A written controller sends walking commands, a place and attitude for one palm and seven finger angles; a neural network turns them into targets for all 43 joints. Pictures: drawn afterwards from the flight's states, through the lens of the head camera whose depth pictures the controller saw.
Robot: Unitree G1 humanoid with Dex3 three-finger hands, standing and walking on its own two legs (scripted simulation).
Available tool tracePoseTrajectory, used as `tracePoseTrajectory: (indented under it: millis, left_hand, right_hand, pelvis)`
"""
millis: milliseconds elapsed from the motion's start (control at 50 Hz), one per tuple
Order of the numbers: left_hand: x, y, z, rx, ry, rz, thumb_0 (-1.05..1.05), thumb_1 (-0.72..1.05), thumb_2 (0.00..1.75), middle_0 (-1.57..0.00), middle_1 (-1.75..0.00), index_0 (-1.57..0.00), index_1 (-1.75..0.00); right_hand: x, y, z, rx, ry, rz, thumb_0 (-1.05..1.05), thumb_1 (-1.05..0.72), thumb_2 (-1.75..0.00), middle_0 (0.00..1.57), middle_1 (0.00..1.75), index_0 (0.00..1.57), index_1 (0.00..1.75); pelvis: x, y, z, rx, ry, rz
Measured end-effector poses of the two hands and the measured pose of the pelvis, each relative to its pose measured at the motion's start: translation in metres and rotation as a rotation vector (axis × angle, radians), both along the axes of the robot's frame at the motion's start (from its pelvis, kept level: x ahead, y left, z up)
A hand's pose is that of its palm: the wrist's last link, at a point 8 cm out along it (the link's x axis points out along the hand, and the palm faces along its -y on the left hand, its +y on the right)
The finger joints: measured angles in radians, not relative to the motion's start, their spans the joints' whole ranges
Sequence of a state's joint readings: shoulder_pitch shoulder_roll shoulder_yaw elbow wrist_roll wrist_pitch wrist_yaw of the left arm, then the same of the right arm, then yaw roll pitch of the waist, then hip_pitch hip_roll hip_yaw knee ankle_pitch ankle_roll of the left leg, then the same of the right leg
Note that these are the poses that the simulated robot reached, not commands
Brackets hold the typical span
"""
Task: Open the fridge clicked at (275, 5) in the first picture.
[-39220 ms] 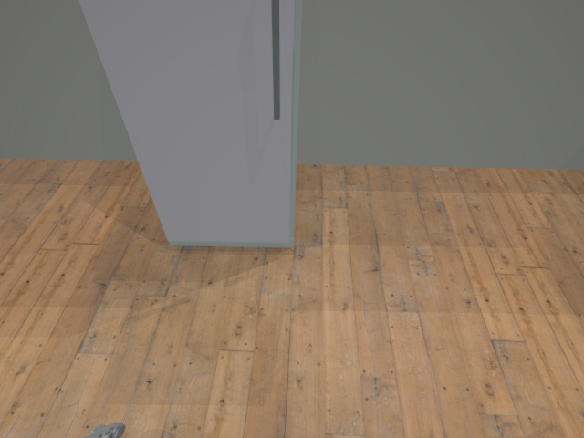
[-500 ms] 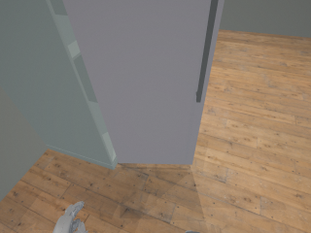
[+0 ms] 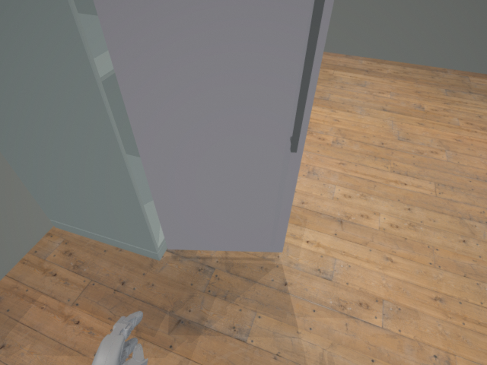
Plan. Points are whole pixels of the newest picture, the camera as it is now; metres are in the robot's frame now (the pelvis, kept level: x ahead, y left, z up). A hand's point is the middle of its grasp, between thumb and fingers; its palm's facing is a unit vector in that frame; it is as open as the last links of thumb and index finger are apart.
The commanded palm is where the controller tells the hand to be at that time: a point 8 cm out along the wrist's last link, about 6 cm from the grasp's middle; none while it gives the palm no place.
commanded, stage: let the arm hang, fingers relaxed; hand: right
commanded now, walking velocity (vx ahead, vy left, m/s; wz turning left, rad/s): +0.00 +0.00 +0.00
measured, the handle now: (305, 70) +0.71 -0.11 +0.18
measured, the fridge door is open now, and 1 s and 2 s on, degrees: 73 73 73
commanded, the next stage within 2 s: look to check the result in 1.20 s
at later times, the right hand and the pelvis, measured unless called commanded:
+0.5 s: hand out of the picture +0.04 -0.17 -0.17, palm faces +0.11 +0.98 -0.16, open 7.0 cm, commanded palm none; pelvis -0.02 +0.01 +0.00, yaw -6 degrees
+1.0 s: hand out of the picture -0.02 -0.22 -0.15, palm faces +0.07 +0.96 -0.26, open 7.4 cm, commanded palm none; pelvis -0.03 -0.01 +0.02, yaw -4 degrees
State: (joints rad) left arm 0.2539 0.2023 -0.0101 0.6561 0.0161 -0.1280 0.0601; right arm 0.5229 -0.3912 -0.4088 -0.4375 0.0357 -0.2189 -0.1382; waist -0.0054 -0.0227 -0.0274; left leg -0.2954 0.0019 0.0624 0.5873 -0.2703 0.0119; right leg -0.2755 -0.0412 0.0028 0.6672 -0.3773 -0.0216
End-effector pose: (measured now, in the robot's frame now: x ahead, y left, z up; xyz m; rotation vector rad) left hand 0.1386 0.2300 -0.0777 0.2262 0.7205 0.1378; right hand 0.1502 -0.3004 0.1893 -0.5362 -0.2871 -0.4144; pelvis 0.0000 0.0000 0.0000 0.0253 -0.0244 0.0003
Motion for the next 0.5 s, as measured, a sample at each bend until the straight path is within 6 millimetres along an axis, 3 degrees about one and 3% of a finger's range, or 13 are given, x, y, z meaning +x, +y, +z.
tracePoseTrajectory:
  millis: [120, 180, 240, 320, 400, 500]
  left_hand:
    - [-0.001, 0.008, 0.002, 0.043, 0.03, 0.007, 0.02, 0.9, 0.9, -0.2, -0.3, -0.2, -0.3]
    - [0.0, 0.015, -0.011, 0.031, 0.113, -0.038, 0.01, 0.9, 0.9, -0.2, -0.3, -0.2, -0.3]
    - [-0.007, 0.024, -0.023, 0.025, 0.18, -0.038, 0.01, 0.9, 0.9, -0.2, -0.3, -0.2, -0.3]
    - [-0.025, 0.037, -0.035, 0.017, 0.256, 0.001, 0.01, 0.9, 0.9, -0.2, -0.3, -0.2, -0.3]
    - [-0.056, 0.043, -0.038, 0.047, 0.388, 0.029, 0.01, 0.9, 0.9, -0.2, -0.3, -0.2, -0.3]
    - [-0.099, 0.035, -0.039, 0.076, 0.539, 0.018, 0.01, 0.91, 0.9, -0.2, -0.3, -0.2, -0.3]
  right_hand:
    - [0.007, -0.018, -0.027, 0.07, 0.065, -0.055, 0.01, -0.89, -0.9, 0.21, 0.3, 0.21, 0.3]
    - [0.028, -0.021, -0.092, 0.178, 0.371, -0.075, 0.0, -0.9, -0.9, 0.2, 0.3, 0.2, 0.3]
    - [0.023, 0.002, -0.172, 0.306, 0.735, -0.082, 0.0, -0.91, -0.9, 0.19, 0.3, 0.19, 0.3]
    - [-0.022, 0.054, -0.262, 0.429, 1.081, -0.03, 0.01, -0.91, -0.9, 0.19, 0.3, 0.19, 0.3]
    - [-0.086, 0.097, -0.312, 0.599, 1.331, -0.033, 0.01, -0.91, -0.9, 0.2, 0.3, 0.2, 0.3]
    - [-0.128, 0.08, -0.329, 0.681, 1.378, -0.156, -0.03, -0.98, -0.9, 0.21, 0.3, 0.21, 0.3]
  pelvis:
    - [0.005, -0.007, 0.002, -0.027, -0.008, -0.011]
    - [0.002, -0.008, 0.003, -0.024, 0.021, -0.053]
    - [-0.003, -0.003, 0.004, -0.026, 0.025, -0.067]
    - [-0.008, 0.008, -0.003, -0.043, 0.011, -0.066]
    - [-0.014, 0.01, -0.001, -0.022, -0.004, -0.087]
    - [-0.023, 0.011, 0.002, -0.004, -0.014, -0.11]
